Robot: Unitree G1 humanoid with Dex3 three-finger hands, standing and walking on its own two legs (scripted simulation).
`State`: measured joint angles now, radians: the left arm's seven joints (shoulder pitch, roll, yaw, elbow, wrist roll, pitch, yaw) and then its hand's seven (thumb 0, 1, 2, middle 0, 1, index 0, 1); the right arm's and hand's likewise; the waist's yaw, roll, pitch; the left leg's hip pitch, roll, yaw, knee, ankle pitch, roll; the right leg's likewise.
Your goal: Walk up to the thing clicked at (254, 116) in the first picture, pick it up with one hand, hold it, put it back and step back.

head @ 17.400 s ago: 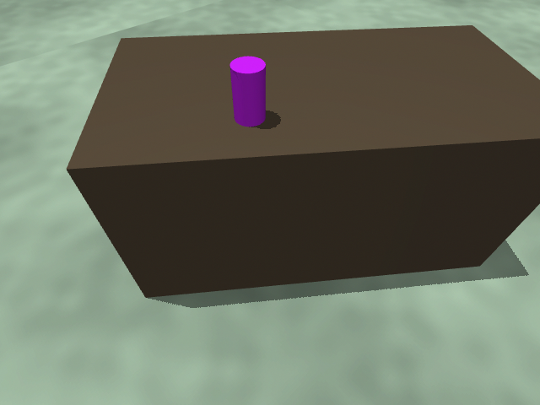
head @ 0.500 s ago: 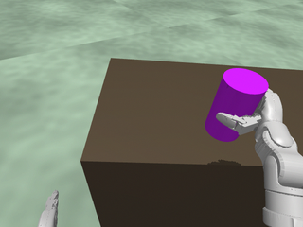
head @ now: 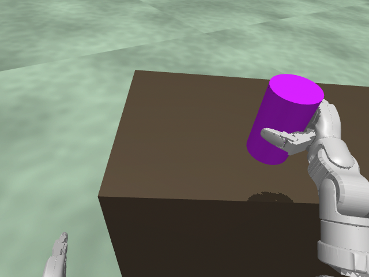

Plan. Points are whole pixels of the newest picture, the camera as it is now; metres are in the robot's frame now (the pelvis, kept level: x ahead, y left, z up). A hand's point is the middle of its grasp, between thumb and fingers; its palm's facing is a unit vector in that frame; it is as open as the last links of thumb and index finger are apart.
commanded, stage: hold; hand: right
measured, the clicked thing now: (279, 122) +0.35 -0.16 +0.22
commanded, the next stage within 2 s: crouch in 0.54 s
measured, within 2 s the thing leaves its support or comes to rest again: neither
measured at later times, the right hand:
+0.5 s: hand (287, 130) +0.33 -0.17 +0.21, palm faces +0.19 +0.98 -0.03, open 11.6 cm
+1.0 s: hand (279, 131) +0.37 -0.18 +0.17, palm faces +0.22 +0.97 -0.02, open 11.6 cm
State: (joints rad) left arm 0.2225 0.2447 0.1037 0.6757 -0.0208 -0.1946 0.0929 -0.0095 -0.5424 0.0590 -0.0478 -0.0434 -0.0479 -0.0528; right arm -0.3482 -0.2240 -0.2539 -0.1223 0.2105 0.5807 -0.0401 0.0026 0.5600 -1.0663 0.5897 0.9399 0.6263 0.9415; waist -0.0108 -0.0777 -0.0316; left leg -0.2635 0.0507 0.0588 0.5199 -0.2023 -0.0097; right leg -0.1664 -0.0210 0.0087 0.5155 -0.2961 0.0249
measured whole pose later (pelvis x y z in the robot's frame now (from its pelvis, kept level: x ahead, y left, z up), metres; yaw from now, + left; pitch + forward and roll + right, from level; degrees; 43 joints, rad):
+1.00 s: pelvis -0.01 +0.00 +0.00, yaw +0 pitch -2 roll -1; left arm 0.23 0.22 0.09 0.65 -0.01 -0.23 0.09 -0.01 -0.53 0.05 -0.05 -0.04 -0.05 -0.04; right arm -0.43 -0.25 -0.28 0.17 0.17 0.45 -0.05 0.00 0.56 -1.07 0.59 0.94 0.63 0.94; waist 0.01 -0.04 0.00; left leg -0.30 0.05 0.05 0.53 -0.19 -0.01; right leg -0.21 -0.02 0.01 0.53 -0.29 0.03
